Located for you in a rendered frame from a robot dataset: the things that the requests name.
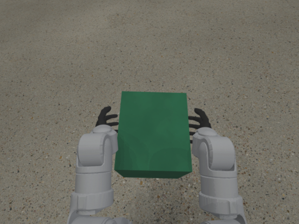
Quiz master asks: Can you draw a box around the right robot forearm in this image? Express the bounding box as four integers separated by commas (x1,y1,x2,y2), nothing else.
192,127,247,224

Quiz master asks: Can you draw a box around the left robot hand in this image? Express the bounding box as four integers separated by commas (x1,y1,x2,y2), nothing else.
95,106,119,133

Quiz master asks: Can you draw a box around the right robot hand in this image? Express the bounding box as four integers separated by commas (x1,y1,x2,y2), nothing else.
188,108,211,143

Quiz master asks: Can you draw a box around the carton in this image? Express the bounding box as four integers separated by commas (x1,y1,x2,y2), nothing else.
114,91,192,179

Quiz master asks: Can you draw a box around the left robot forearm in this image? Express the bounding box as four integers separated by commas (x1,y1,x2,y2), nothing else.
67,125,118,224

